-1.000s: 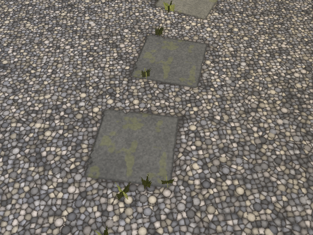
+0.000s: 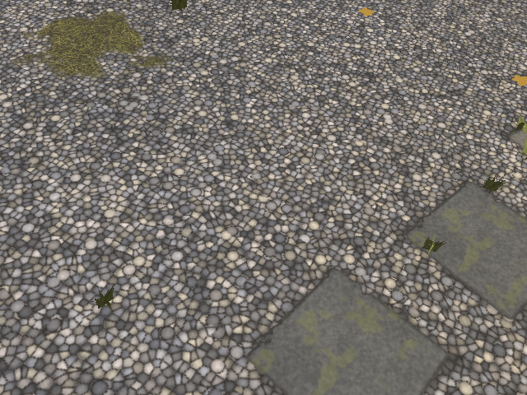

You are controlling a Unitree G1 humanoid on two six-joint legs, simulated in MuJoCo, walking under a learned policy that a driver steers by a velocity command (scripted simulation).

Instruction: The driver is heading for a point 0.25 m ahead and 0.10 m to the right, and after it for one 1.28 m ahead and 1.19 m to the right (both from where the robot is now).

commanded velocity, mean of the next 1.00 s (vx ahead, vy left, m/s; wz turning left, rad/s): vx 0.31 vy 0.00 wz -0.38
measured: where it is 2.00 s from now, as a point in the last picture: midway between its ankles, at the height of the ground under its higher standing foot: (443, 322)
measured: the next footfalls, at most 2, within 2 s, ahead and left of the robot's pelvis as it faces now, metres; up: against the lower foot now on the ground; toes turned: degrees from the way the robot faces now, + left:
right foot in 0.30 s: +0.19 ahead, -0.16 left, +0.00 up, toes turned -6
left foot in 0.76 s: +0.46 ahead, -0.04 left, +0.00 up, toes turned -26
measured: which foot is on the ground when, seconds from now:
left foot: down 0.00-0.32, up 0.34-0.74, down 0.76-1.00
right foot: up 0.00-0.28, down 0.30-0.76, up 0.78-1.00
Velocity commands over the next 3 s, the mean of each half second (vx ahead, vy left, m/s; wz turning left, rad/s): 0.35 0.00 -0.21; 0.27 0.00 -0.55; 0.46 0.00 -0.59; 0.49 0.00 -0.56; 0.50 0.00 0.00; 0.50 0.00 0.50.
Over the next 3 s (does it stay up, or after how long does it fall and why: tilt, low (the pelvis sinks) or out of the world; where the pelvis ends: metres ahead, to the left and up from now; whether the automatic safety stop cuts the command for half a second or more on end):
stays up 0.99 -1.00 -0.01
